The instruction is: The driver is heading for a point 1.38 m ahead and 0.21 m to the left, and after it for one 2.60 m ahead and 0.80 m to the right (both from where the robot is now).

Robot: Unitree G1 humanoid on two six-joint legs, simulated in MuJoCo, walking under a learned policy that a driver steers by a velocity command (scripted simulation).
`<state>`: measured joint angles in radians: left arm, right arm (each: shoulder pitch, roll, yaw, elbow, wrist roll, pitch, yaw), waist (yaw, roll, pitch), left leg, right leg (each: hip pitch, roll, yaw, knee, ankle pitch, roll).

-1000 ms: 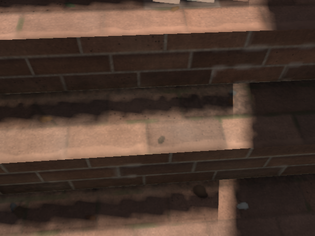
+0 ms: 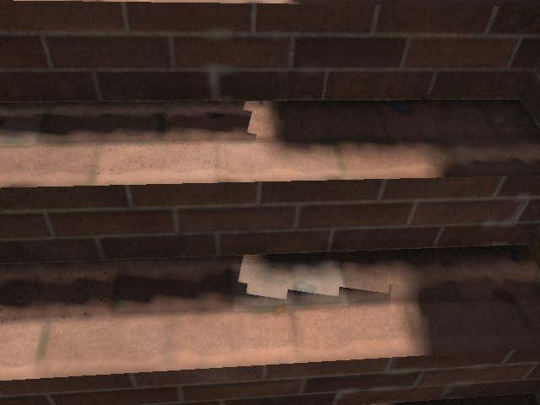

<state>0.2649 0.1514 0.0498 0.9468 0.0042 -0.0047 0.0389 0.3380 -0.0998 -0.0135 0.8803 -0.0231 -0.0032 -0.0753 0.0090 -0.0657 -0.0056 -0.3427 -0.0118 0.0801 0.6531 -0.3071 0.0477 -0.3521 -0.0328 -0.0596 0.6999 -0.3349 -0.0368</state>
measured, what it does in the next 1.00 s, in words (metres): climbs: right foot 0.21 m higher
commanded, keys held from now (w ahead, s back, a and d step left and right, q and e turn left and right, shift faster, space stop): shift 0.38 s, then w+shift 0.62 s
